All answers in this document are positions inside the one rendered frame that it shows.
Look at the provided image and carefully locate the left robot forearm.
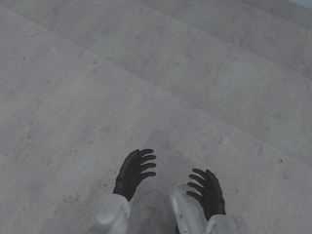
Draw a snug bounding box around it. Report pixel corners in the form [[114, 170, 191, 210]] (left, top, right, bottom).
[[85, 193, 131, 234]]

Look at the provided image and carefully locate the robot left hand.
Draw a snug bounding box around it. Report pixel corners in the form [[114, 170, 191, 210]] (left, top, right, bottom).
[[113, 149, 157, 202]]

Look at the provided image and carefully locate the robot right hand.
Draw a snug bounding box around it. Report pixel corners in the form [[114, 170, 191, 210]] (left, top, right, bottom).
[[186, 168, 226, 221]]

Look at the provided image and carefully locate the right robot forearm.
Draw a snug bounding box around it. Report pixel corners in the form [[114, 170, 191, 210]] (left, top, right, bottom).
[[205, 214, 239, 234]]

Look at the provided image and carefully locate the right robot shin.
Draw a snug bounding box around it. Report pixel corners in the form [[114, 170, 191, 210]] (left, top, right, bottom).
[[175, 184, 189, 234]]

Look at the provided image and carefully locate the right robot thigh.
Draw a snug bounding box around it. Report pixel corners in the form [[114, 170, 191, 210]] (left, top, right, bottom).
[[169, 183, 208, 234]]

